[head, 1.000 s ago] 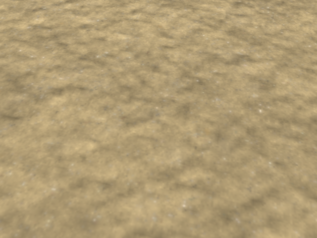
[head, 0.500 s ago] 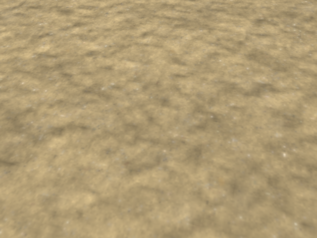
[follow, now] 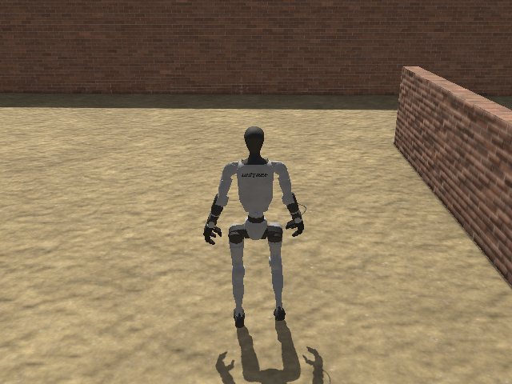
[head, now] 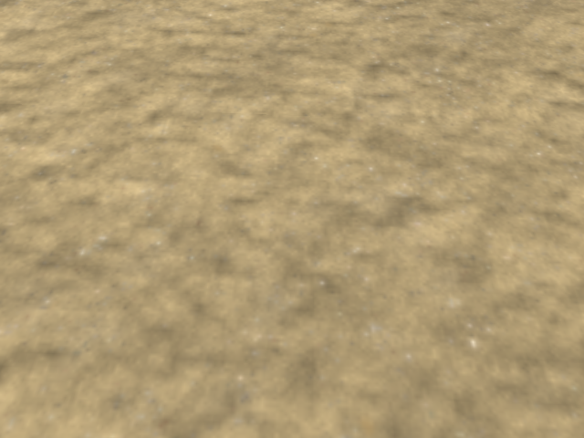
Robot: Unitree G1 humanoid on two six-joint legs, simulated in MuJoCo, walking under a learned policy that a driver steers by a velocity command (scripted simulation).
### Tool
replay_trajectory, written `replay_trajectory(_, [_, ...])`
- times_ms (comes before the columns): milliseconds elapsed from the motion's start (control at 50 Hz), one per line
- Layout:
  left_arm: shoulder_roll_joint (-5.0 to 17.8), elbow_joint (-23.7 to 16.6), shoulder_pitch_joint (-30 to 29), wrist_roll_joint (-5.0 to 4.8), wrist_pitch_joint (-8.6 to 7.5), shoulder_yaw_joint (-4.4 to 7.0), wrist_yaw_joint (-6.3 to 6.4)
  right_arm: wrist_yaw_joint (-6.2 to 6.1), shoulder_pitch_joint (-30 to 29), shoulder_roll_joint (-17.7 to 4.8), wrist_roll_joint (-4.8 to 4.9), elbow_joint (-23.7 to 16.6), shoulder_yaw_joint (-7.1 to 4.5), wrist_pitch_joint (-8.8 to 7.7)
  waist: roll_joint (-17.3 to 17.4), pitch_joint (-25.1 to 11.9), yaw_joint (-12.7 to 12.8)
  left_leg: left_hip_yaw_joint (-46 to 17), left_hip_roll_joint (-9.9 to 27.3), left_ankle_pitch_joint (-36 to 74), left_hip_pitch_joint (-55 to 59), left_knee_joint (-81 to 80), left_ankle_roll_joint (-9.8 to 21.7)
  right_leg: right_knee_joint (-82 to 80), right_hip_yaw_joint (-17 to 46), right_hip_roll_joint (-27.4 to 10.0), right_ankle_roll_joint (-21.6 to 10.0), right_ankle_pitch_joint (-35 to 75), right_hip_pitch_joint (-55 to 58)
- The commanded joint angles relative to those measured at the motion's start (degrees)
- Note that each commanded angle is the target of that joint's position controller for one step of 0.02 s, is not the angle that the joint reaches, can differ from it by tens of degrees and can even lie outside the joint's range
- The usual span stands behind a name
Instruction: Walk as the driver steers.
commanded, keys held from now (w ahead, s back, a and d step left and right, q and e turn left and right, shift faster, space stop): w+e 0.06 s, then e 0.42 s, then w+e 0.14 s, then e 0.26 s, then q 0.12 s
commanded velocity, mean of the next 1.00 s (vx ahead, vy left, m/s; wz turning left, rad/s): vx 0.21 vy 0.00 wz -0.55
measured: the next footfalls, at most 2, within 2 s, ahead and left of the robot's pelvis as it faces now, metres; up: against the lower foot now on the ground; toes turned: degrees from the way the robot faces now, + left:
right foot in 0.30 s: +0.29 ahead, -0.15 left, +0.00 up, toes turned -13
left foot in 0.78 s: +0.38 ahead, +0.04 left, +0.00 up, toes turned -32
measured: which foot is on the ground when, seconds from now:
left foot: down 0.00-0.30, up 0.32-0.76, down 0.78-1.00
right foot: up 0.00-0.28, down 0.30-0.78, up 0.80-1.00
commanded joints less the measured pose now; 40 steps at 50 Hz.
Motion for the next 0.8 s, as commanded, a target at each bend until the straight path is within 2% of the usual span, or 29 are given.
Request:
replay_trajectory(20, [1.9, -4.7, 0.6, 0.17, 0.67, 0.83, -0.15, -0.39, -1.4, -6.8, -0.12, -1.9, -1.86, -1.32, 8.3, -0.8, 0.3, -11.5, 16.0, 5.5, 5.8, -14.8, 9.0, -1.1, 2.7, -4.9, 0.9, 5.1, -8.7])
replay_trajectory(60, [1.6, -6.1, -1.8, 0.52, 0.88, 0.7, -0.34, -0.71, -0.7, -8.0, -0.13, -1.0, -2.34, -1.3, 6.9, 0.1, 0.0, -8.0, 16.2, 8.4, 6.7, -15.8, 9.6, -6.2, 2.8, -5.1, 1.6, 9.3, -10.8])
replay_trajectory(120, [0.6, -7.9, -6.0, 1.04, 0.39, 0.21, -1.43, -1.45, -2.3, -9.6, -0.12, -0.9, -2.65, -0.34, 6.1, 1.5, -0.5, 0.7, 13.9, 22.0, 5.8, -13.8, 8.3, -18.4, -0.9, -3.6, 1.8, 17.8, -6.9])
replay_trajectory(160, [0.3, -9.4, -9.3, 1.39, 0.23, 0.05, -2.37, -2.03, -1.0, -10.6, 0.33, -0.5, -2.92, 0.52, 6.0, 0.7, -1.9, 3.6, 13.8, 27.7, 7.0, -11.6, 7.6, -24.0, -3.9, -2.0, 1.6, 21.3, -3.8])
replay_trajectory(200, [1.2, -10.8, -10.5, 1.32, 0.66, 0.44, -3.16, -2.28, -0.1, -11.7, 1.34, 0.0, -3.29, 1.37, 6.7, -0.3, -1.9, 4.3, 15.0, 29.6, 10.5, -8.7, 6.7, -27.3, -4.5, -1.3, 0.6, 20.2, -2.6])
replay_trajectory(240, [3.1, -11.7, -9.4, 1.66, 1.3, 1.33, -3.6, -2.48, -0.9, -13.0, 2.59, -0.1, -3.82, 2.16, 7.7, -1.6, -0.3, 4.6, 16.1, 34.6, 13.3, -3.4, 5.5, -29.2, -5.6, 0.4, -1.3, 15.3, -0.1])
replay_trajectory(260, [4.5, -11.4, -6.8, 1.84, 1.55, 2.04, -3.64, -2.58, -1.7, -13.5, 3.2, -0.3, -4.13, 2.51, 8.0, -3.1, 1.5, 4.9, 16.0, 38.7, 13.7, 1.6, 4.6, -30.4, -6.6, 2.1, -2.6, 13.2, 3.4])
replay_trajectory(280, [6.5, -10.1, -1.0, 1.86, 1.57, 3.24, -3.45, -2.59, -2.5, -12.9, 3.53, -0.7, -4.06, 2.92, 6.6, -5.8, 4.8, 6.1, 14.2, 38.5, 12.6, 10.4, 3.0, -34.5, -7.6, 4.3, -4.2, 15.9, 10.7])
replay_trajectory(300, [9.9, -8.6, 4.6, 1.91, 1.66, 4.74, -2.33, -2.3, -0.1, -11.0, 2.59, -0.4, -3.43, 2.95, 1.5, -9.2, 7.0, 7.1, 10.5, 28.7, 6.8, 23.4, -0.2, -38.5, -5.0, 4.7, -6.4, 27.7, 21.4])
replay_trajectory(320, [15.5, -9.4, 3.8, 1.68, 2.02, 5.36, -0.86, -1.7, 4.4, -4.1, -1.66, -2.0, -1.3, 2.9, -14.9, -12.8, 1.5, 6.7, 3.7, -21.5, -10.5, 42.4, -4.0, -33.8, 12.7, -8.7, -12.0, 57.1, 35.4])
replay_trajectory(340, [16.2, -13.2, 0.9, 2.92, 1.12, 4.63, -1.52, -1.1, 8.5, -6.0, -0.92, -2.6, -0.81, 2.57, -14.5, -25.0, 0.5, -5.5, -3.4, -34.5, -21.1, 57.7, -5.6, -39.5, 36.9, -19.4, -24.7, 47.0, 43.8])
replay_trajectory(360, [11.9, -14.3, -0.7, 2.39, 0.69, 3.82, -2.28, -0.88, 3.0, -10.7, 1.04, -2.5, -1.95, 2.58, -3.6, -24.0, 3.9, -10.7, -0.4, -28.3, -23.6, 58.7, -4.5, -43.2, 32.4, -16.4, -22.2, 38.0, 40.8])
replay_trajectory(380, [10.0, -14.0, -3.4, 1.6, 0.31, 3.22, -2.21, -1.2, -0.8, -10.4, 1.67, -4.1, -1.84, 2.73, -1.6, -17.0, 2.9, -10.0, 1.2, -22.9, -25.4, 55.4, -3.6, -44.1, 26.3, -13.5, -19.0, 31.1, 34.6])
replay_trajectory(400, [8.5, -13.7, -5.5, 1.05, 0.39, 2.79, -1.85, -2.01, -1.7, -9.6, 0.81, -3.4, -1.77, 3.18, 2.2, -12.5, 1.4, -10.1, 3.3, -19.2, -24.7, 51.2, -3.8, -45.0, 22.6, -10.8, -16.1, 26.8, 28.0])
replay_trajectory(420, [7.6, -14.0, -7.4, 1.22, 0.7, 2.47, -1.32, -2.58, -2.0, -10.2, 0.24, -3.6, -2.0, 3.8, 1.0, -10.3, 0.1, -10.6, 4.2, -16.9, -21.9, 47.4, -3.8, -46.0, 20.5, -9.5, -15.0, 25.5, 22.1])
replay_trajectory(460, [7.7, -14.9, -8.8, 2.59, 1.06, 2.44, -0.76, -2.73, -0.8, -9.8, 0.08, -3.4, -2.12, 4.74, -1.3, -9.7, -1.5, -10.0, 3.1, -14.7, -16.6, 42.9, -3.9, -47.3, 18.4, -7.3, -14.2, 26.6, 15.9])
replay_trajectory(480, [8.2, -15.1, -8.7, 2.62, 1.09, 2.63, -0.48, -2.85, -0.3, -9.0, -0.02, -3.3, -1.92, 4.91, -1.5, -10.1, -1.7, -9.7, 2.6, -14.2, -15.6, 40.2, -4.3, -47.2, 17.4, -6.7, -14.2, 28.2, 14.9])
replay_trajectory(500, [8.4, -15.0, -8.1, 2.27, 1.13, 2.8, -0.12, -2.9, -0.3, -8.4, -0.15, -3.3, -1.75, 4.97, -1.2, -11.0, -1.6, -9.7, 2.4, -13.0, -15.0, 37.1, -4.7, -47.7, 17.1, -5.9, -14.2, 23.9, 14.5])
replay_trajectory(540, [8.6, -15.2, -7.8, 1.42, 1.43, 2.94, 0.61, -2.7, -2.4, -7.8, -0.03, -4.1, -1.47, 5.04, -1.8, -11.0, -0.6, -10.0, 2.1, -9.7, -15.1, 31.1, -5.3, -50.1, 18.8, -4.6, -13.9, 4.6, 13.6])
replay_trajectory(560, [8.7, -15.4, -8.1, 1.26, 1.53, 2.93, 0.86, -2.51, -3.5, -7.8, 0.12, -4.5, -1.45, 4.99, -3.3, -10.1, -0.3, -10.0, 1.9, -8.4, -15.2, 28.5, -5.3, -51.4, 20.2, -4.2, -13.5, -3.2, 12.8])
replay_trajectory(600, [8.9, -15.4, -7.9, 1.46, 1.51, 2.93, 1.06, -2.15, -5.1, -8.2, 0.44, -5.1, -1.55, 4.44, -5.1, -8.4, 0.4, -10.2, 1.3, -7.2, -14.7, 23.8, -5.3, -52.3, 22.2, -4.0, -12.7, -8.7, 12.0])
replay_trajectory(660, [8.8, -14.9, -6.5, 1.6, 1.88, 2.95, 1.07, -1.95, -7.5, -8.0, 0.41, -5.9, -1.53, 3.19, -4.6, -6.2, 1.6, -10.2, 0.1, -7.5, -12.6, 17.7, -4.9, -50.7, 23.0, -3.0, -12.1, -6.4, 12.1])
replay_trajectory(700, [8.5, -15.0, -6.5, 1.7, 2.55, 2.9, 0.98, -1.86, -7.3, -8.0, 0.66, -6.3, -1.57, 2.6, -5.3, -6.0, 1.4, -10.0, -0.8, -8.0, -9.7, 13.9, -4.3, -48.6, 23.7, -2.3, -11.6, -2.7, 12.3])
replay_trajectory(740, [8.0, -15.6, -8.0, 1.38, 3.27, 2.68, 0.93, -1.6, -4.5, -8.0, 0.93, -5.9, -1.82, 2.24, -5.5, -6.0, -0.7, -9.4, -1.1, -4.5, -4.1, 6.0, -3.1, -45.8, 24.5, -0.9, -10.2, 0.3, 11.3])
replay_trajectory(760, [7.3, -15.9, -8.5, 1.1, 3.58, 2.44, 0.96, -1.54, -2.1, -8.5, 0.8, -5.3, -2.17, 2.18, -5.0, -6.1, -2.1, -9.0, -0.2, -0.6, 0.8, 0.3, -2.2, -43.1, 23.9, 0.7, -8.5, 1.4, 9.6])
replay_trajectory(780, [4.8, -16.2, -7.3, 1.15, 3.66, 1.66, 0.95, -1.72, 0.6, -11.4, 0.03, -5.1, -2.95, 2.3, -0.5, -7.8, -2.2, -14.5, 7.6, 0.3, 8.0, -2.6, 0.5, -36.0, 20.7, 3.6, -5.6, -4.3, 4.7])
replay_trajectory(800, [2.2, -17.4, -5.5, 0.86, 3.54, 1.04, 0.9, -2.13, 0.9, -16.4, -1.51, -5.2, -3.88, 3.09, 14.1, -6.9, 0.2, -27.8, 19.1, 3.5, 12.0, -5.6, 7.6, -22.9, 8.0, 12.0, -1.8, -13.4, -6.2])
Over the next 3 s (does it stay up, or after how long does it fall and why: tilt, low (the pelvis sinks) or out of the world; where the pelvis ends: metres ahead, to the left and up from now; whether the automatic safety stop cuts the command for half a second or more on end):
stays up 0.30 -0.04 0.00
